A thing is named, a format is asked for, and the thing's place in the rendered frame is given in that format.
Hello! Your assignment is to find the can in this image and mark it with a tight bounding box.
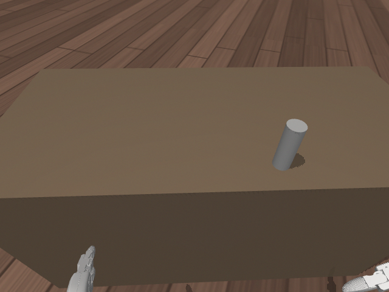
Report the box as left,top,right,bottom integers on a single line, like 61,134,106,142
272,119,308,171

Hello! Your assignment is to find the left robot hand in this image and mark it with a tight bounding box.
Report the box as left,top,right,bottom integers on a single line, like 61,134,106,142
67,246,95,292

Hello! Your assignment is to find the right robot hand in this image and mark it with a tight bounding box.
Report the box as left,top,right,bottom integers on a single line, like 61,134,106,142
342,262,389,292

